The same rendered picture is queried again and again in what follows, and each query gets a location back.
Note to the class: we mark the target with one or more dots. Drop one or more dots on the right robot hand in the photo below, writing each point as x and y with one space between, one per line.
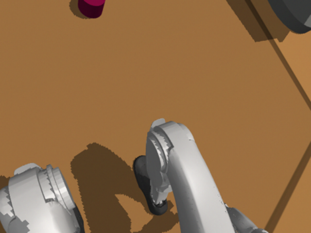
240 222

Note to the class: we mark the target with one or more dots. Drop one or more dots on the right robot foot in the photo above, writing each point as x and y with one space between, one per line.
143 181

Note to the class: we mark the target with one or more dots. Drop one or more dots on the left robot foot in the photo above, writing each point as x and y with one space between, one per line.
79 219

